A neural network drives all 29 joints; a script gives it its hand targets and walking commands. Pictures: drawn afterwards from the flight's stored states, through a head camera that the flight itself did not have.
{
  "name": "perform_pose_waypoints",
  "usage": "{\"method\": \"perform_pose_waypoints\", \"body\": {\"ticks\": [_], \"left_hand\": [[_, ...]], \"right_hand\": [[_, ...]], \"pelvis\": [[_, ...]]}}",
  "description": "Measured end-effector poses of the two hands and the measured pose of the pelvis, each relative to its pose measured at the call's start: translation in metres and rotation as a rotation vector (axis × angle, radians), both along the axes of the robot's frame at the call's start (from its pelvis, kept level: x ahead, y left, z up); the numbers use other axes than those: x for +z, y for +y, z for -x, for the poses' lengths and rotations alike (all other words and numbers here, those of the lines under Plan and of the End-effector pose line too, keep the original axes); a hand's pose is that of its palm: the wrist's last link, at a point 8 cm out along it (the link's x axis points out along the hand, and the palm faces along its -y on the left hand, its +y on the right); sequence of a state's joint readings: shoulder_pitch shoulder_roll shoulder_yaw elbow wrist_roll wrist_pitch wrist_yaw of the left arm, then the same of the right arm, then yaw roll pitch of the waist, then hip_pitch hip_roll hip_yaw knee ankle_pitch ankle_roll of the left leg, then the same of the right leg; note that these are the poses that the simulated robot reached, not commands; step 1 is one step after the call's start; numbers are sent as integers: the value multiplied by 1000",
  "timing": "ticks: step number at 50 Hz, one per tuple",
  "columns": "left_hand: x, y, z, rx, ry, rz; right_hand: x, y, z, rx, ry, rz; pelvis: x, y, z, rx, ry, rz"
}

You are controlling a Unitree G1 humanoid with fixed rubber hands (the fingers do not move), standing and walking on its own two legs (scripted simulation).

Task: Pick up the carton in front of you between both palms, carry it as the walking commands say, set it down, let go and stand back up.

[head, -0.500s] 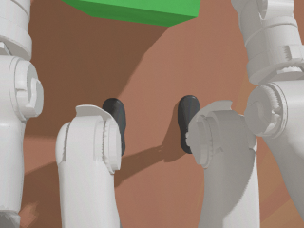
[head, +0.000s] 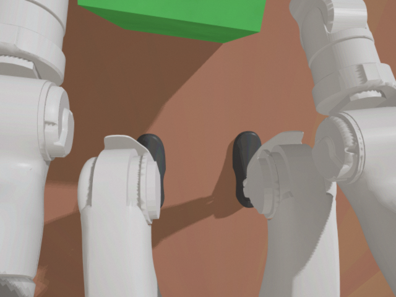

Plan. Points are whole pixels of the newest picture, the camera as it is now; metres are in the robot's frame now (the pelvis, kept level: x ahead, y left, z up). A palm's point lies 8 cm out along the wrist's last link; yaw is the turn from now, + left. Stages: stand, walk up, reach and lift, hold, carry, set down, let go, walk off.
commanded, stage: reach and lift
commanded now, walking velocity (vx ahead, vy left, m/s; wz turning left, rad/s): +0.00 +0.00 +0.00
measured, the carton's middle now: out of the picture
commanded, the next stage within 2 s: none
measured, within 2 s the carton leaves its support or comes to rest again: leaves its support in 0.36 s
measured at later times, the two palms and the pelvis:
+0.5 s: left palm out of the picture +0.56 +0.19 -0.14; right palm out of the picture +0.55 -0.11 -0.12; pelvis +0.01 +0.00 +0.00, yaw +1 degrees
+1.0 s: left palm out of the picture +0.50 +0.19 +0.05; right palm out of the picture +0.50 -0.11 +0.05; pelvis -0.01 -0.01 +0.11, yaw +3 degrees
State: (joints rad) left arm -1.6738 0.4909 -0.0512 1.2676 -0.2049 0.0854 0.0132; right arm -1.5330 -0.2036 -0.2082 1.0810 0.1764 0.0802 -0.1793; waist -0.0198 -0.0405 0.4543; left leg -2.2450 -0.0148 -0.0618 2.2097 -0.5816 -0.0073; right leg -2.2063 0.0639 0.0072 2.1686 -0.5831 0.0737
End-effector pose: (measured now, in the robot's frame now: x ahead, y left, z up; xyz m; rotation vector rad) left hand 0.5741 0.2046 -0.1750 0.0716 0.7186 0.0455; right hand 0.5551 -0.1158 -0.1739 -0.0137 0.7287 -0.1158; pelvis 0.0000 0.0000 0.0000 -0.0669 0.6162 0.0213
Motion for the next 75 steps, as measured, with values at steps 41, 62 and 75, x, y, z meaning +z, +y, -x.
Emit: {"method": "perform_pose_waypoints", "body": {"ticks": [41,62,75], "left_hand": [[193,-6,64,100,-5,16],[302,-13,99,144,-19,44],[387,-24,127,158,-22,53]], "right_hand": [[189,15,46,-34,-22,-23],[306,8,68,-11,-37,-21],[391,-3,94,-6,-40,-26]], "pelvis": [[82,-12,10,54,121,-10],[174,-9,-21,55,86,-27],[246,-6,-42,59,-39,-44]]}}
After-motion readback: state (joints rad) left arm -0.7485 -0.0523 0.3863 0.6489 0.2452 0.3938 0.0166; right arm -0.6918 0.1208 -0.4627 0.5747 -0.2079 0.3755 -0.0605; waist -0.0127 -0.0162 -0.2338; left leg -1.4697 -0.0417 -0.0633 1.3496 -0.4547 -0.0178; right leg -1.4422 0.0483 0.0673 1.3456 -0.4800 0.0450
